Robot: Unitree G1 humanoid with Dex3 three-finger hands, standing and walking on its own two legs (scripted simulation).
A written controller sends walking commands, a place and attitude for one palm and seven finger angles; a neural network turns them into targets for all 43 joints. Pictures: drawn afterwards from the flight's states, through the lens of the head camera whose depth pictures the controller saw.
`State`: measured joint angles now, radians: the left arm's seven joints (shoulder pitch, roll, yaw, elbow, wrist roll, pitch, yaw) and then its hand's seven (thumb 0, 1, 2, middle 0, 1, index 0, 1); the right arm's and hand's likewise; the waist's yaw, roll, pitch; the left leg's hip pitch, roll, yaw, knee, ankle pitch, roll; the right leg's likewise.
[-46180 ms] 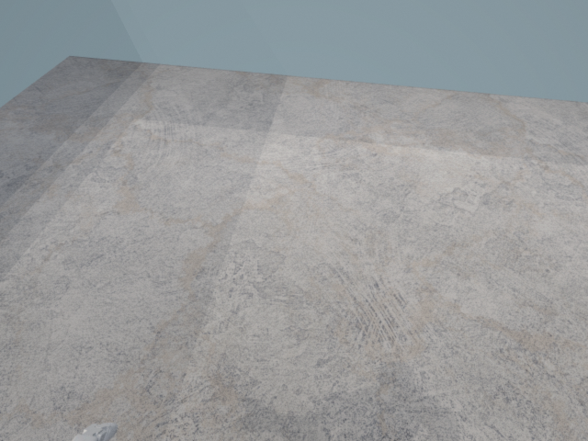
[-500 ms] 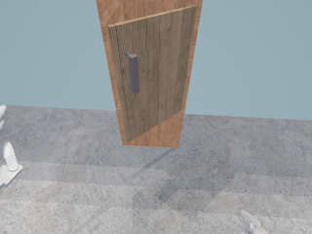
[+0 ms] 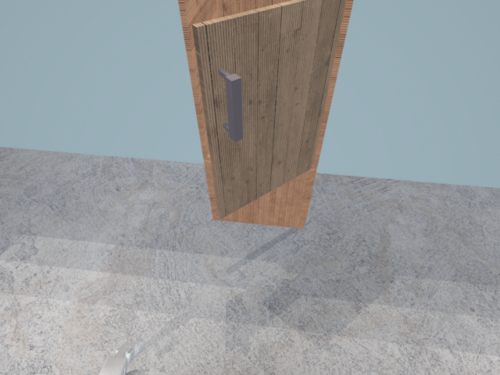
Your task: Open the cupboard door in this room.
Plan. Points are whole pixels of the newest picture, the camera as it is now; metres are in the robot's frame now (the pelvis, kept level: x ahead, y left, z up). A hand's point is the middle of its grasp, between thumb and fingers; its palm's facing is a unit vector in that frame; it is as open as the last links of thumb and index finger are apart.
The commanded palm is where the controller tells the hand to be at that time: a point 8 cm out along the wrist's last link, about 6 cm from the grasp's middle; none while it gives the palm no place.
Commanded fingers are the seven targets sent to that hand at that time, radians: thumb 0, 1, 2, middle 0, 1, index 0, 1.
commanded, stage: let the arm hang, fingers relaxed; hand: left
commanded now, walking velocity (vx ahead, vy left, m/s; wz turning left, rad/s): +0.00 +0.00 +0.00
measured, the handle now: (229, 105) +0.65 +0.06 +0.10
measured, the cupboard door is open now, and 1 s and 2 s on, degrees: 43 43 43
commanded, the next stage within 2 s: look to check the result in 0.88 s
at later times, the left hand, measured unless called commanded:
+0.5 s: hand out of the picture -0.02 +0.19 -0.15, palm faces +0.01 -0.97 -0.25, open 7.3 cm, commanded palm none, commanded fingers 0.00 0.90 0.90 -0.20 -0.30 -0.20 -0.30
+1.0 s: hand out of the picture +0.01 +0.19 -0.15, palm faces +0.02 -0.97 -0.24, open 7.4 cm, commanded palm none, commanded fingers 0.00 0.90 0.90 -0.20 -0.30 -0.20 -0.30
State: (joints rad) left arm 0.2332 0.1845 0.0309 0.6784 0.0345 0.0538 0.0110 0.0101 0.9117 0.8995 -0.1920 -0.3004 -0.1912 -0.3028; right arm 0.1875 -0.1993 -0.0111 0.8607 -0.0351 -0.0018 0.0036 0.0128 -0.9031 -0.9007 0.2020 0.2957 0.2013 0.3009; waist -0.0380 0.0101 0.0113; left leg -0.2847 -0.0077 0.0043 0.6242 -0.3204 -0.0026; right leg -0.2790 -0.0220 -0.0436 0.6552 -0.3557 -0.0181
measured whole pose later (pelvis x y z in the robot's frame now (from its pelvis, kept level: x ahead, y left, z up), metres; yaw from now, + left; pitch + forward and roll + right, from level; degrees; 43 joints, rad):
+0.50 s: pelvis -0.01 +0.00 +0.02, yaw +0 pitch -2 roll +0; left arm 0.26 0.18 0.01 1.15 0.01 0.01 0.03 0.00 0.92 0.90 -0.20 -0.30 -0.20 -0.30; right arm 0.26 -0.16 0.00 1.13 -0.02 0.01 -0.02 0.01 -0.91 -0.90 0.20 0.30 0.20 0.30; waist -0.01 0.04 0.08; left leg -0.19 0.00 0.00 0.42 -0.20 0.00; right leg -0.18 -0.01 -0.05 0.43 -0.22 -0.01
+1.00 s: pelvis -0.01 +0.00 +0.02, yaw +0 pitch -2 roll +0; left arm 0.22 0.18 0.02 1.14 0.01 -0.01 0.02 0.01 0.91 0.90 -0.20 -0.30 -0.20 -0.30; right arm 0.24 -0.18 -0.02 1.13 -0.03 0.00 -0.02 0.01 -0.91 -0.90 0.20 0.30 0.20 0.30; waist -0.02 0.02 0.06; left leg -0.18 0.00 0.00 0.41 -0.19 -0.01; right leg -0.17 -0.01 -0.05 0.42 -0.21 -0.02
